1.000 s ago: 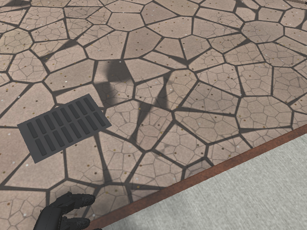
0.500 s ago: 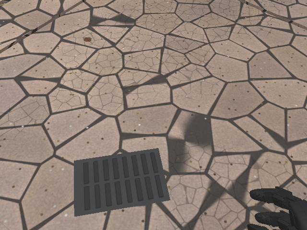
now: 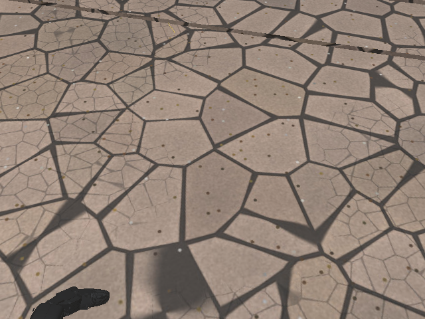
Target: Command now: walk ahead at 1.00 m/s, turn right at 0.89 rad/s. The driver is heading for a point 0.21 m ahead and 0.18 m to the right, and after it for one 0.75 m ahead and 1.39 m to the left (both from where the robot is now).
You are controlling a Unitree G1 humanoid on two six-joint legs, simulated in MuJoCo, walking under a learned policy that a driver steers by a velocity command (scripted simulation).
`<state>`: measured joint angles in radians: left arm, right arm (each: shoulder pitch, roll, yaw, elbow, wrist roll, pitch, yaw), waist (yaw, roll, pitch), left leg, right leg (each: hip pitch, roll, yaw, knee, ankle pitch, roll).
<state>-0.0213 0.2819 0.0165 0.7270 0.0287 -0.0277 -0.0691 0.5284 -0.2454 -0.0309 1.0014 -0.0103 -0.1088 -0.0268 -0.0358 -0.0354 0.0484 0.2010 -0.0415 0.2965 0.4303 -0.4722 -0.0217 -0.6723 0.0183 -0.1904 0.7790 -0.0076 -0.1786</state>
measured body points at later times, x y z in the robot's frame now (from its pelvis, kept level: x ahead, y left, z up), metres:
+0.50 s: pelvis +0.47 +0.04 +0.00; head +0.50 +0.04 +0.45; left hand +0.43 +0.31 -0.13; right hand +0.63 -0.21 -0.11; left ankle +0.60 +0.08 -0.71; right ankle +0.20 -0.01 -0.64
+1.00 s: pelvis +0.93 +0.10 +0.01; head +0.97 +0.12 +0.46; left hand +1.01 +0.41 -0.07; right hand +1.09 -0.17 -0.11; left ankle +0.69 +0.09 -0.60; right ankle +1.07 +0.02 -0.71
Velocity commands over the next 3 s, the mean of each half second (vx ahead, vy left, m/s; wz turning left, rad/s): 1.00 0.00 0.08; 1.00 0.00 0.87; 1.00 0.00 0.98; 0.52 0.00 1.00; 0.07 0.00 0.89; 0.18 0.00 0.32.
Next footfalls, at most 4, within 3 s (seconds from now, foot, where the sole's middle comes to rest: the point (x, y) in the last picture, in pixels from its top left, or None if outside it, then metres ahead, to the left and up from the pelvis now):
0.04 right None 0.21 -0.01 -0.74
0.48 left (189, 265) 0.64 0.08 -0.74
0.92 right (201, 153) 1.11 0.04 -0.74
1.38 left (102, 122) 1.30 0.45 -0.74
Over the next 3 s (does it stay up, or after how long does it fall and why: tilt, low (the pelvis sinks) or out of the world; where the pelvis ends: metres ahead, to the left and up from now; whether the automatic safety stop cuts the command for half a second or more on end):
stays up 1.44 0.82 0.02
